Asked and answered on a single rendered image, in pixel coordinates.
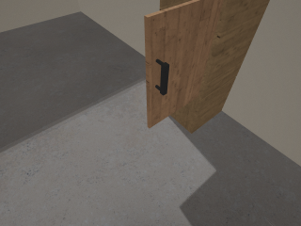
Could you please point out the handle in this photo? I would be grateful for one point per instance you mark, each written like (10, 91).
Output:
(164, 77)

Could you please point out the cupboard door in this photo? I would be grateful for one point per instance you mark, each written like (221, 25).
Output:
(181, 36)

